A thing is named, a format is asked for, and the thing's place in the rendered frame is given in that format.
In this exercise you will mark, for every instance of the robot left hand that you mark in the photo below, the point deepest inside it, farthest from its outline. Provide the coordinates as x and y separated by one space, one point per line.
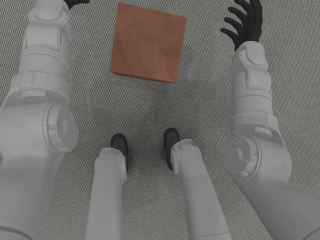
71 3

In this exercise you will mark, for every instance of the robot left shin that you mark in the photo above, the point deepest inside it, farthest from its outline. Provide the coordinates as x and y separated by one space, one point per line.
107 151

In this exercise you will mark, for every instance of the robot left forearm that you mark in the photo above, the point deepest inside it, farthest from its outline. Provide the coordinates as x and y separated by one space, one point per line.
45 57

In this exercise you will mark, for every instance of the left robot upper arm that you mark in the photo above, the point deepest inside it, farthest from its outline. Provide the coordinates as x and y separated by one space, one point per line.
33 141

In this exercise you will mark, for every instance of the robot right hand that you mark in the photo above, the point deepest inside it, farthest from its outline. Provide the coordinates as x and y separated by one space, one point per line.
252 22

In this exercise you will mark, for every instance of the right robot upper arm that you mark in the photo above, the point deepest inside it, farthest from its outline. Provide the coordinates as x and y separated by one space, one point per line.
261 169

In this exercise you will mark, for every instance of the robot right foot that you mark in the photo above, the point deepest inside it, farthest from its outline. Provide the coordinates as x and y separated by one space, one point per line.
171 137

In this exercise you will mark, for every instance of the carton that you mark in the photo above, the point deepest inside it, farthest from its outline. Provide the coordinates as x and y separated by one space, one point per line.
147 43

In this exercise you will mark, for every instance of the robot right forearm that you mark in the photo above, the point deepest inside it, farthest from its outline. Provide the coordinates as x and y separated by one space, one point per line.
252 95

